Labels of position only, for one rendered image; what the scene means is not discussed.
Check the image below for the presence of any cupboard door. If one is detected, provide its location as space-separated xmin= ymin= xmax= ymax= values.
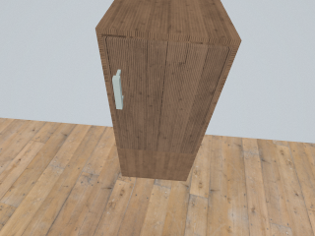
xmin=102 ymin=36 xmax=233 ymax=154

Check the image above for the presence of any handle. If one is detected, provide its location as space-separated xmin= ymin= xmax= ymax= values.
xmin=112 ymin=69 xmax=124 ymax=110

